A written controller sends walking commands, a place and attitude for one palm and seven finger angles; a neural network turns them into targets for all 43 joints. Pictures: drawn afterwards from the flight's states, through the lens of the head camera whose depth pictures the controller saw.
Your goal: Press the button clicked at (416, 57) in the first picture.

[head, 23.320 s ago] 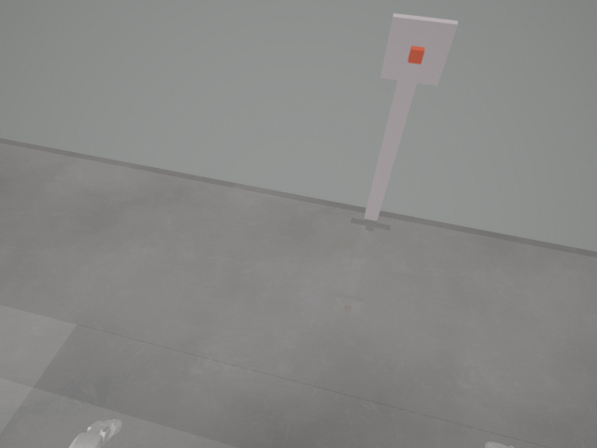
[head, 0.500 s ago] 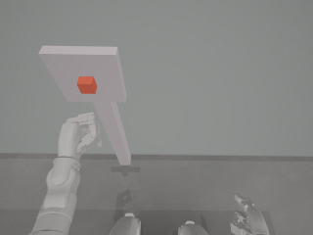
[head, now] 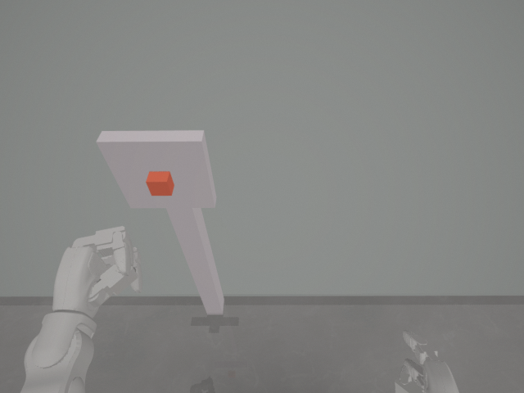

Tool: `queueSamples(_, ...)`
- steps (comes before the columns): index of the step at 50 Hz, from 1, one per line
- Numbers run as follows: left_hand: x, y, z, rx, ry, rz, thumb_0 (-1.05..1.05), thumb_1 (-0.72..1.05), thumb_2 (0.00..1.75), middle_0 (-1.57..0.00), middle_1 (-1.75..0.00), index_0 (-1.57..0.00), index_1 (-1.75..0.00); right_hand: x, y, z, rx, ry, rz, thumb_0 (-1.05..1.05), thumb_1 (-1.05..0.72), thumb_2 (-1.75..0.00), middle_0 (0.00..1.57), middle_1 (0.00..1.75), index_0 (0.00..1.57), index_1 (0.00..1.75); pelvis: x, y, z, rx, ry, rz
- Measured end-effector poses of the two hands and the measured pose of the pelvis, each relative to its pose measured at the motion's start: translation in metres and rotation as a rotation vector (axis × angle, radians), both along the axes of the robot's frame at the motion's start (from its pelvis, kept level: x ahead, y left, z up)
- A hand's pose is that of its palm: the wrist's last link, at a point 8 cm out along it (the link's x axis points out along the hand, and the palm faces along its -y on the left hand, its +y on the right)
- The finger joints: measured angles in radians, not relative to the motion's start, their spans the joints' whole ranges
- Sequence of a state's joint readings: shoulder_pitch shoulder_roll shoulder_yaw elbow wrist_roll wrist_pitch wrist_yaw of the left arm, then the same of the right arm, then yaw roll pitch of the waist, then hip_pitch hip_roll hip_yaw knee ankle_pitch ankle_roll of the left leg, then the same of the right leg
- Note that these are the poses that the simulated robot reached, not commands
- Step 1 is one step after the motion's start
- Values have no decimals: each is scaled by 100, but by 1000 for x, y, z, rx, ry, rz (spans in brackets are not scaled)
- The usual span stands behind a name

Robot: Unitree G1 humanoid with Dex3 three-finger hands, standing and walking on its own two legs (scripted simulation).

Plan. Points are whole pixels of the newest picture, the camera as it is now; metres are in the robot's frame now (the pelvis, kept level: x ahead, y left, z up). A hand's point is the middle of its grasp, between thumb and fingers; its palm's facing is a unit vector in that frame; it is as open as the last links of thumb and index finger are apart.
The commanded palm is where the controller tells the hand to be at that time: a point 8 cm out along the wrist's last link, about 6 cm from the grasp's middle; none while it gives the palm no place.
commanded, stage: draw the hand back to the body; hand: left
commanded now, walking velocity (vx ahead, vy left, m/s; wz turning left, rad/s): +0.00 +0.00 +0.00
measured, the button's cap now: (161, 182) +0.47 +0.22 +0.04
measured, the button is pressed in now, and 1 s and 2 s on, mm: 0 0 0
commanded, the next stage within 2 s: step back with the hand held close in 0.96 s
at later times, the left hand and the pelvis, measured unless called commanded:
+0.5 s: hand (49, 268) +0.22 +0.24 +0.17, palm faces +0.34 -0.87 -0.37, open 3.1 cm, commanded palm +0.17 +0.29 +0.19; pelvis +0.03 +0.02 +0.04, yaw -1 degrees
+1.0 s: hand (11, 290) +0.19 +0.25 +0.19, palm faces +0.39 -0.84 -0.38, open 3.1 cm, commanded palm +0.14 +0.29 +0.22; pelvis +0.01 +0.01 +0.04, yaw -1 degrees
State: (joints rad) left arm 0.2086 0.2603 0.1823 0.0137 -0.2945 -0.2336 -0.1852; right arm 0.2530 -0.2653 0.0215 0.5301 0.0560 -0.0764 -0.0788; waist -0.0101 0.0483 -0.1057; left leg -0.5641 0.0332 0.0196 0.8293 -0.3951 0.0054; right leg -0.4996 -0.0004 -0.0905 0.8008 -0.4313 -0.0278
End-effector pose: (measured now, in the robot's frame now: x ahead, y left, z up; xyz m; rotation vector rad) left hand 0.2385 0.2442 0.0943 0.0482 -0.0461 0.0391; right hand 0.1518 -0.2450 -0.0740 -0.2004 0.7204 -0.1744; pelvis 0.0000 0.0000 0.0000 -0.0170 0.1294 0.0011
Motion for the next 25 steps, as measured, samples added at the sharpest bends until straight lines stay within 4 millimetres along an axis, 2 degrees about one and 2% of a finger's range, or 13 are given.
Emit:
queueSamples(5,-13,13,22,171,39,126,1,89,90,-130,-150,-130,-150,19,11,16,10,-46,5,2,-90,-90,20,30,20,30,5,2,11,7,-41,-9)
queueSamples(12,-36,24,38,254,106,238,1,89,90,-130,-150,-130,-150,38,31,28,20,-63,51,1,-90,-90,20,30,20,30,15,9,24,7,-97,-10)
queueSamples(25,-54,40,92,339,-9,311,1,89,90,-130,-150,-130,-150,52,52,36,46,-75,109,1,-90,-90,20,30,20,30,25,18,35,10,-160,-16)
